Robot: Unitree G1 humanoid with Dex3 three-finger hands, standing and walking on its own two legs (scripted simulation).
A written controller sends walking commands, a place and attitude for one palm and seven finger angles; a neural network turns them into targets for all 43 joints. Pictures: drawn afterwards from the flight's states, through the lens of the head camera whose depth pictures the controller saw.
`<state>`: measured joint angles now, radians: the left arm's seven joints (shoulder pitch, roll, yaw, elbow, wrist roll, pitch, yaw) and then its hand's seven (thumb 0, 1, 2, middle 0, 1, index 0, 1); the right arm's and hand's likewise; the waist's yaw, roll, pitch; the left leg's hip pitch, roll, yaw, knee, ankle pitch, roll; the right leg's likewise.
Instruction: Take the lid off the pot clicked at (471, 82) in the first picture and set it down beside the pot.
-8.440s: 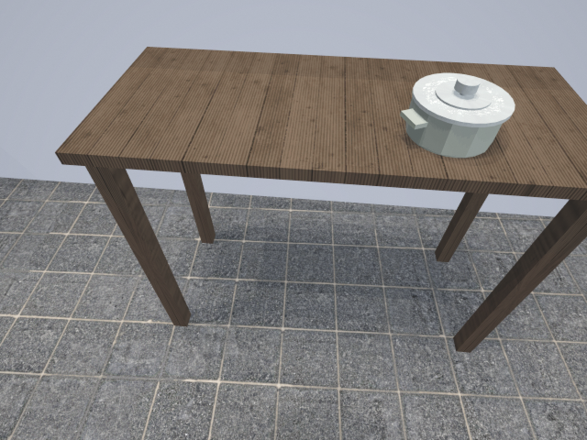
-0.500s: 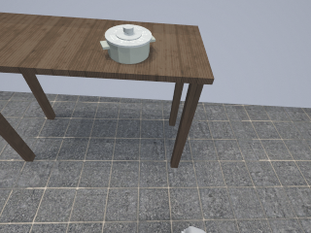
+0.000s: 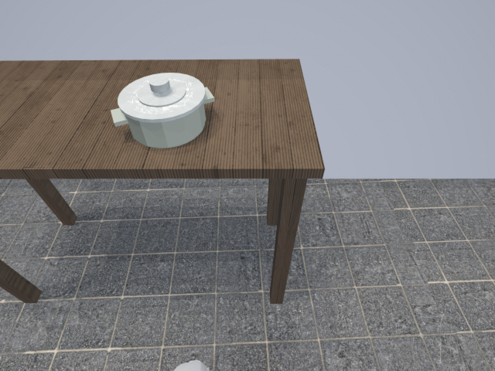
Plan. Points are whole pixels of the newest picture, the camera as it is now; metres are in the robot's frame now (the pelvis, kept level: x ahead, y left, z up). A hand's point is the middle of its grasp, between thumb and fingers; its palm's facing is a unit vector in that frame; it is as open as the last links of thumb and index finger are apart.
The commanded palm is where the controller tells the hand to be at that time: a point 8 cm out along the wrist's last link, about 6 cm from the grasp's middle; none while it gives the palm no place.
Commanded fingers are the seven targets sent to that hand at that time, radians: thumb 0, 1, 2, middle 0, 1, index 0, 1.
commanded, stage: take the last steps up to it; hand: left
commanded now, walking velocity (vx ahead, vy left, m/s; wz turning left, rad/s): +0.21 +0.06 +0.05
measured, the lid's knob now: (159, 84) +0.64 +0.21 +0.15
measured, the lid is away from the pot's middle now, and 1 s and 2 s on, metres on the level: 0.00 0.00 0.00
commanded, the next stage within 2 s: come to a stop and stand still in 0.14 s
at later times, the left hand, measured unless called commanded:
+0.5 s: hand out of the picture +0.16 +0.21 -0.18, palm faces +0.05 -0.98 -0.20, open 7.4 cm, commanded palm none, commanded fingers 0.00 0.90 0.90 -0.20 -0.30 -0.20 -0.30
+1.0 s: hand (146, 369) +0.16 +0.20 -0.15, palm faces +0.03 -0.95 -0.31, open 7.4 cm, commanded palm none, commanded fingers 0.00 0.90 0.90 -0.20 -0.30 -0.20 -0.30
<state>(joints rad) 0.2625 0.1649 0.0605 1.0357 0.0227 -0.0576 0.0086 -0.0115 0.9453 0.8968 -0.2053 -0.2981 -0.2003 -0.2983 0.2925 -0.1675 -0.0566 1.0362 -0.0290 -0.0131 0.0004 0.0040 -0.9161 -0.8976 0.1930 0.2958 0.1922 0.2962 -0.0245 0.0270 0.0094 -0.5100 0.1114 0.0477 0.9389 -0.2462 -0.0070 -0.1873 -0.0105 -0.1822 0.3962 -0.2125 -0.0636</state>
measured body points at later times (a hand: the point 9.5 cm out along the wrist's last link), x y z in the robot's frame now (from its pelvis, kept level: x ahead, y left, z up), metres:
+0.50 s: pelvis +0.14 +0.03 +0.00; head +0.17 +0.03 +0.44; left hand +0.16 +0.26 -0.16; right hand +0.20 -0.20 -0.16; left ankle +0.13 +0.14 -0.74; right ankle +0.16 -0.09 -0.72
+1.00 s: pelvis +0.11 -0.01 +0.00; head +0.14 -0.04 +0.45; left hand +0.16 +0.25 -0.13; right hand +0.18 -0.26 -0.16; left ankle +0.07 +0.18 -0.68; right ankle +0.17 -0.09 -0.74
